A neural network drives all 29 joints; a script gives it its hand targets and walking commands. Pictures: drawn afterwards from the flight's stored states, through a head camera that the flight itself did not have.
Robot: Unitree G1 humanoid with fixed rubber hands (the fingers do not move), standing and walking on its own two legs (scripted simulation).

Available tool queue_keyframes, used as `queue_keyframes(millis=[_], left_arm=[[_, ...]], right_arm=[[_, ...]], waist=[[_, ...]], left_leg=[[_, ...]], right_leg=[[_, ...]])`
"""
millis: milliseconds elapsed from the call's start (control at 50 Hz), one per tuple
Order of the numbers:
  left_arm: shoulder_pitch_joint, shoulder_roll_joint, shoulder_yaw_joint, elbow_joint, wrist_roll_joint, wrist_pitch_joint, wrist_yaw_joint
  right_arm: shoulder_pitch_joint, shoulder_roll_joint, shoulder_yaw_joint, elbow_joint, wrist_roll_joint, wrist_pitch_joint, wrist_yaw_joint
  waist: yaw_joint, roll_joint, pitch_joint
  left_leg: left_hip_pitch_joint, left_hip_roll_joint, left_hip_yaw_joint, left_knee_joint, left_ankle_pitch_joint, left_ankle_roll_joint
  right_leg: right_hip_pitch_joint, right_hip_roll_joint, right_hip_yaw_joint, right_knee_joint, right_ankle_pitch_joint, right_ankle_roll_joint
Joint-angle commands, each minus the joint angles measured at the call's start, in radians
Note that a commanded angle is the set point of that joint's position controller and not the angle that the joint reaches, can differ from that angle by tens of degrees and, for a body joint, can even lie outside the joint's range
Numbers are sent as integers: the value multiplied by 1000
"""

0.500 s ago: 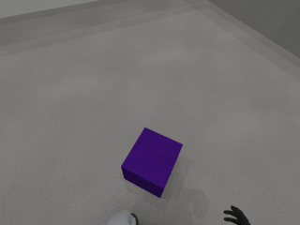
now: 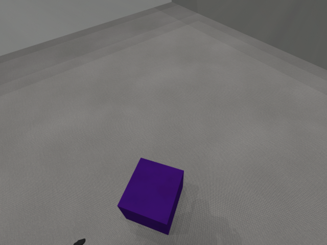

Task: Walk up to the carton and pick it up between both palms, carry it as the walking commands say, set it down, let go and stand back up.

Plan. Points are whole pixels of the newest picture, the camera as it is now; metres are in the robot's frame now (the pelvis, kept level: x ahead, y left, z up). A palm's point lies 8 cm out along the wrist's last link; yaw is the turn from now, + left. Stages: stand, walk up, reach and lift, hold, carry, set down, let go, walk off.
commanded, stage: walk up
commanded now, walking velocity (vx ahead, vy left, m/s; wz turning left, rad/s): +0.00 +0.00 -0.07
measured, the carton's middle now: (154, 195) +0.47 +0.11 -0.65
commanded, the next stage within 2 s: stand in 1.80 s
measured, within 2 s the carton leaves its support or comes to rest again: neither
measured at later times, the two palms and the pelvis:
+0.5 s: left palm out of the picture +0.02 +0.27 -0.13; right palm out of the picture +0.00 -0.26 -0.13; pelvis -0.02 +0.00 +0.01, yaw +2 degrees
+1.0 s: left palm out of the picture -0.07 +0.33 -0.12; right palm out of the picture +0.02 -0.17 -0.14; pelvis -0.02 +0.08 +0.01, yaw -5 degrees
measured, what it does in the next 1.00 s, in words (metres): steps on the spot: left foot, then right foot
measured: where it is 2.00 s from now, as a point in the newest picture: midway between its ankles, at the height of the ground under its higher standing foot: outside the picture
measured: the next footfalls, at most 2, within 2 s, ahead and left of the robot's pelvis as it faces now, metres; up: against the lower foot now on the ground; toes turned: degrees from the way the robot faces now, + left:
left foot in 0.28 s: +0.01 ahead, +0.14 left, +0.00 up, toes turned +4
right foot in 0.88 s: +0.00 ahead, -0.09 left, +0.00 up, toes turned -3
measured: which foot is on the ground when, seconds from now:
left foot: up 0.00-0.26, down 0.28-0.88, up 0.90-1.00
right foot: down 0.00-0.60, up 0.62-0.86, down 0.88-1.00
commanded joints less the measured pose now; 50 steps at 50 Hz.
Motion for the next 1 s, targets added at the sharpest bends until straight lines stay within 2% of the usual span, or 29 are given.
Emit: queue_keyframes(millis=[0,40,80,180,240,280,300,340,380,400,460,480,500,540,560,580,600,620,660,720,800,820,840,860,880,900,920,940,980], left_arm=[[28,187,22,-39,7,-36,10],[-36,119,2,-42,3,-33,17],[-24,108,1,-30,6,-38,23],[27,118,6,8,4,-36,35],[37,127,8,34,3,-29,35],[73,146,15,30,3,-31,46],[66,145,15,28,-1,-28,50],[18,93,0,40,-6,-25,45],[21,83,-5,49,0,-18,43],[50,137,10,51,3,-13,53],[136,205,37,63,5,-4,73],[105,195,36,50,6,-3,72],[32,176,31,30,5,-5,65],[-77,110,8,32,-8,1,42],[6,57,-3,66,-8,12,33],[75,1,-11,65,1,13,27],[48,37,-2,46,-2,26,34],[43,47,0,55,-1,30,30],[95,35,-2,95,-3,24,27],[115,19,-9,116,-1,14,30],[132,51,18,150,9,10,45],[227,83,34,164,5,12,67],[245,85,38,157,4,15,75],[283,114,55,158,14,16,82],[365,165,73,153,35,13,89],[327,227,83,145,35,12,95],[256,207,93,122,37,6,94],[202,172,93,104,35,-5,91],[145,145,86,87,30,-17,82]], right_arm=[[35,-45,2,-27,18,25,-4],[58,-59,4,16,28,19,11],[77,-49,5,46,25,13,9],[50,-11,13,51,28,4,-10],[117,-7,13,84,29,-14,-19],[129,-82,-13,90,22,-15,-14],[101,-69,-11,85,22,-14,-7],[113,1,9,85,21,-26,-7],[99,-36,1,80,18,-29,-9],[88,-79,-17,75,17,-18,-4],[78,-20,-8,44,10,1,11],[89,-11,-3,36,8,2,12],[116,1,2,33,6,0,9],[187,41,22,57,14,-25,7],[191,-10,13,72,7,-43,7],[190,-99,-4,54,-9,-56,1],[131,-137,-11,32,-6,-48,-2],[88,-86,2,37,-4,-48,0],[15,-32,13,29,4,-57,-6],[57,-11,21,51,8,-70,-14],[93,-52,1,108,-14,-60,-18],[40,-73,-16,69,-28,-11,-2],[58,-46,-18,71,-31,7,2],[81,3,-6,67,-28,12,3],[50,39,6,20,-31,9,5],[12,55,10,-31,-37,-1,10],[-24,14,7,-38,-30,-6,16],[-24,-12,-4,-40,-28,-8,21],[-5,-8,-7,-49,-15,-9,32]], waist=[[16,-290,13],[-28,-252,20],[-22,-221,-21],[17,-191,-41],[-3,-139,-48],[28,-42,-67],[40,16,-51],[13,-44,-53],[29,32,-24],[42,60,-10],[73,-205,-19],[64,-235,-12],[29,-241,-1],[-61,-214,7],[-44,-46,6],[-6,148,-12],[-6,187,31],[12,139,55],[42,112,58],[36,97,4],[33,144,34],[49,290,30],[58,231,33],[78,38,26],[111,-174,33],[112,-338,81],[96,-295,119],[74,-212,92],[43,-214,48]], left_leg=[[-33,-46,-148,168,-194,15],[-25,-76,-154,176,-89,32],[-7,-92,-141,166,-74,32],[41,-108,-122,9,-83,34],[150,-95,-105,-238,139,39],[162,-42,-141,-191,252,55],[103,-52,-135,-152,258,53],[147,-33,-177,-248,230,65],[117,-21,-212,-292,209,79],[66,-55,-163,-238,184,69],[-59,-124,-87,84,-70,28],[-42,-111,-121,204,-139,32],[19,-86,-165,230,-158,39],[214,-82,-143,-149,41,37],[254,-4,-244,-313,83,27],[198,173,-470,-432,83,48],[33,246,-521,-469,18,120],[-11,188,-473,-462,-16,137],[57,104,-359,-431,53,132],[177,100,-313,-374,308,144],[218,113,-257,-328,437,150],[183,-33,-36,-288,69,128],[19,-70,-23,-231,-115,92],[-131,-116,11,-104,-146,66],[-306,-143,17,118,-170,29],[-335,-132,-94,306,-185,4],[-299,-85,-169,424,-133,-5],[-254,-63,-203,468,-82,-10],[-159,-40,-177,330,-66,-29]], right_leg=[[-46,-290,317,-326,234,-164],[-2,-178,163,-293,270,-137],[58,-162,121,-258,391,-143],[121,-196,149,-236,362,-177],[110,-200,159,-205,371,-138],[79,-215,194,-164,346,-117],[95,-183,155,-182,291,-109],[66,-113,77,-165,181,-80],[60,-84,47,-140,109,-52],[79,-141,97,-144,114,-66],[70,-371,335,-258,69,-208],[-7,-404,361,-289,54,-242],[-90,-375,322,-306,20,-227],[-149,-156,104,-240,-53,-95],[-158,-46,-15,-81,-56,-51],[-176,26,-33,46,-168,-7],[-136,28,18,110,-252,-4],[-71,6,69,142,-198,-17],[-74,11,53,167,-124,-16],[-77,15,45,154,-119,-12],[-62,30,12,75,-131,-29],[-33,-19,-28,-7,-113,-36],[109,1,-31,-99,-52,-43],[216,-87,75,-156,-84,-59],[245,-296,351,-251,-171,-112],[66,-469,691,-388,-203,-239],[-19,-456,648,-396,-158,-276],[-21,-393,518,-350,-132,-243],[-9,-277,304,-287,55,-169]])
